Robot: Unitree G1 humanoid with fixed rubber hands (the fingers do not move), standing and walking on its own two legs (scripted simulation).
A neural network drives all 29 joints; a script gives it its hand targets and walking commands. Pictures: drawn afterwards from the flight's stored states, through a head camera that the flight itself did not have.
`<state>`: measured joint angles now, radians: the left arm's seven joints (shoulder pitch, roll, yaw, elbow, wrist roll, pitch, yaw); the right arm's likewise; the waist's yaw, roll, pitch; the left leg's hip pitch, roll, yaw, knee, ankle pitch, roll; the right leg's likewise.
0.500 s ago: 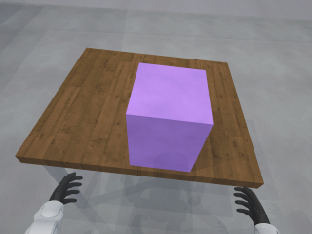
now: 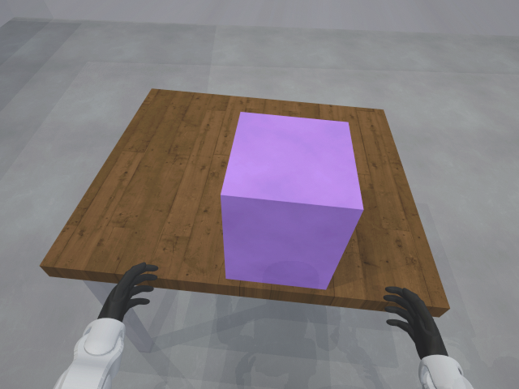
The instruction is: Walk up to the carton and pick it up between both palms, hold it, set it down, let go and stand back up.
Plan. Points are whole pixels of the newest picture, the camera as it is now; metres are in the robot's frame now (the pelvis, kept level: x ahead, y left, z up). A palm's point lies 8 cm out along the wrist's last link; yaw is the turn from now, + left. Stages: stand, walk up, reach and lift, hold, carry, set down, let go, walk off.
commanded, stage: reach and lift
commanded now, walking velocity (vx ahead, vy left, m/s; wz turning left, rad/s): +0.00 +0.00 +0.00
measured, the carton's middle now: (284, 203) +0.42 -0.03 +0.02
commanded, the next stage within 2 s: none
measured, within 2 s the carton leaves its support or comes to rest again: neither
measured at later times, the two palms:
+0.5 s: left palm (131, 284) +0.25 +0.21 +0.02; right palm (405, 309) +0.23 -0.21 +0.02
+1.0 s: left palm (142, 221) +0.31 +0.19 +0.09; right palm (407, 246) +0.31 -0.21 +0.08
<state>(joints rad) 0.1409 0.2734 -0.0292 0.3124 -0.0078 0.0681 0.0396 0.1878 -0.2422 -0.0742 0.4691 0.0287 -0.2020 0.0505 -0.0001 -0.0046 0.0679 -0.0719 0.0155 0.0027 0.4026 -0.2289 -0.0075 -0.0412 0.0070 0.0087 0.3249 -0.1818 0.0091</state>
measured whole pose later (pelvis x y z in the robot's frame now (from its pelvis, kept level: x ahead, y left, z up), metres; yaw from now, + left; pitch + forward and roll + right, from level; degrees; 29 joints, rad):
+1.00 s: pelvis +0.01 -0.01 +0.00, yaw +0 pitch -3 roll -1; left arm -0.13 0.27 -0.01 0.02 -0.13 0.35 0.03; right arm -0.10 -0.22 -0.03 0.16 0.16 0.14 -0.09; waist 0.00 0.01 0.06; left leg -0.09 0.02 0.00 0.38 -0.23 -0.01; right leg -0.07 0.01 0.01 0.33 -0.19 0.01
